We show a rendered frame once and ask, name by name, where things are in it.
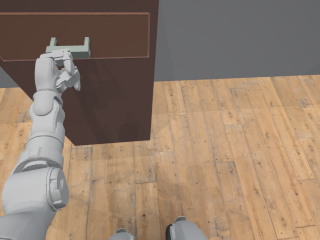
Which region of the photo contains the robot left hand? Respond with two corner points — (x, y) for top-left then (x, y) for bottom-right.
(34, 48), (81, 97)

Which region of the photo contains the robot left forearm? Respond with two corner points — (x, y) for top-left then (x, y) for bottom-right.
(1, 90), (65, 214)

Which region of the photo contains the right robot shin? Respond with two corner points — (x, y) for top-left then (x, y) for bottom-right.
(174, 216), (186, 224)

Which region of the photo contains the cabinet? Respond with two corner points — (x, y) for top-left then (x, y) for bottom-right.
(0, 0), (159, 146)

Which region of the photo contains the robot right thigh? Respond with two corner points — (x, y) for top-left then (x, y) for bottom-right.
(170, 220), (208, 240)

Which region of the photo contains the drawer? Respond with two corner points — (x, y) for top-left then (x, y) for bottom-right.
(0, 12), (148, 60)

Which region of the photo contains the handle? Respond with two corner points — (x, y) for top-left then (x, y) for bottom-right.
(45, 37), (91, 59)

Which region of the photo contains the left robot upper arm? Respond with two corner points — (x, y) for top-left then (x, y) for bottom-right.
(0, 166), (70, 240)

